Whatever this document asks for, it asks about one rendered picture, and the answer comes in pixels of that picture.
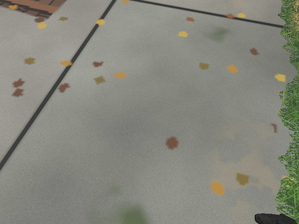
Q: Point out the right robot hand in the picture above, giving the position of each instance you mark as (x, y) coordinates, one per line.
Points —
(273, 219)

